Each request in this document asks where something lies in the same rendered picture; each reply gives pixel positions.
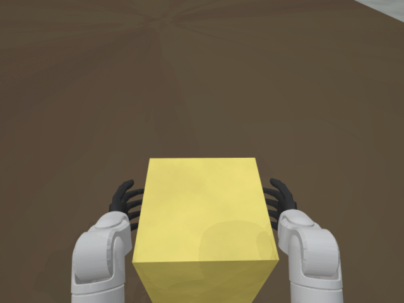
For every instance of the robot left forearm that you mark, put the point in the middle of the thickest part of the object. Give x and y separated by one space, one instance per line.
98 262

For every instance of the right robot hand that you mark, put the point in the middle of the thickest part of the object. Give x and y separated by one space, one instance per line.
284 197

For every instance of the carton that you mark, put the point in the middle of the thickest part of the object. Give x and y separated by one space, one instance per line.
204 234

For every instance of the robot right forearm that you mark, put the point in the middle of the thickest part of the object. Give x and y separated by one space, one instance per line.
313 259

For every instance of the left robot hand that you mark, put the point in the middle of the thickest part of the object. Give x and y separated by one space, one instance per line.
121 197

